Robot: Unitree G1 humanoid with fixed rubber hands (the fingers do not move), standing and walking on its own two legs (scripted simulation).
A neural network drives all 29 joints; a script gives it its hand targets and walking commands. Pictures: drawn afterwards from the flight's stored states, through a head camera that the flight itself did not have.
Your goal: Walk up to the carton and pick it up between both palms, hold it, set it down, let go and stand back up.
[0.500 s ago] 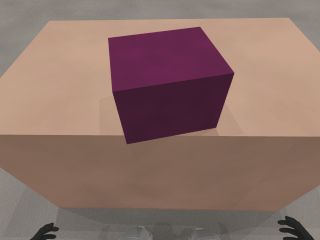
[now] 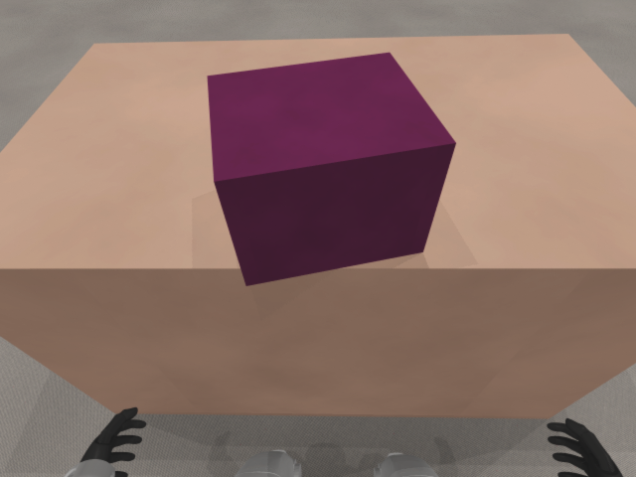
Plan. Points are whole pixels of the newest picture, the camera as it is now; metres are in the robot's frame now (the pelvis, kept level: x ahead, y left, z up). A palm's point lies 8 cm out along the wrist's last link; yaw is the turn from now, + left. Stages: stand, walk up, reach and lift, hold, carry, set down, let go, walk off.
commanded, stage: reach and lift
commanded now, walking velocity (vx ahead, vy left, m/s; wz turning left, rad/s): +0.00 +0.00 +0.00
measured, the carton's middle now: (319, 167) +0.49 +0.02 +0.12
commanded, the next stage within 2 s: none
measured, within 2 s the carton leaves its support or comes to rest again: neither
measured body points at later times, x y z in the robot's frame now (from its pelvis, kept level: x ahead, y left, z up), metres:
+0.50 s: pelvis -0.02 +0.00 +0.05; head +0.00 +0.01 +0.50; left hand +0.20 +0.26 +0.00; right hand +0.15 -0.30 +0.00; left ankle +0.04 +0.10 -0.69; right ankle +0.04 -0.14 -0.69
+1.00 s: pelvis -0.03 +0.03 +0.05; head -0.05 +0.04 +0.50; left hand +0.21 +0.25 +0.07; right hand +0.18 -0.26 +0.08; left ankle +0.04 +0.10 -0.69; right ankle -0.01 -0.11 -0.69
